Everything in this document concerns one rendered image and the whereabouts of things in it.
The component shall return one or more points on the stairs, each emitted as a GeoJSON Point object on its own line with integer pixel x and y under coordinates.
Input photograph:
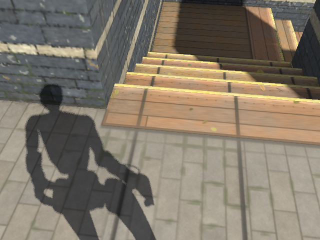
{"type": "Point", "coordinates": [286, 38]}
{"type": "Point", "coordinates": [223, 86]}

